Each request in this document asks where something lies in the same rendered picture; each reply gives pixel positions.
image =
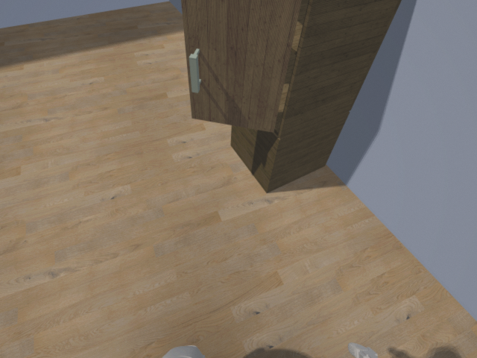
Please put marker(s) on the right robot hand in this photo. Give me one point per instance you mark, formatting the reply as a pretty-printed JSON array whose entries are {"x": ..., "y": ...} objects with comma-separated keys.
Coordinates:
[{"x": 359, "y": 351}]

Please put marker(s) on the handle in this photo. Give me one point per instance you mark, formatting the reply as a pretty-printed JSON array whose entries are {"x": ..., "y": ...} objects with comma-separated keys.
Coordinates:
[{"x": 194, "y": 71}]

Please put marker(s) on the cupboard door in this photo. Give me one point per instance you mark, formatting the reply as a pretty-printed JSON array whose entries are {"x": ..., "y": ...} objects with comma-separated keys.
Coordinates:
[{"x": 245, "y": 47}]

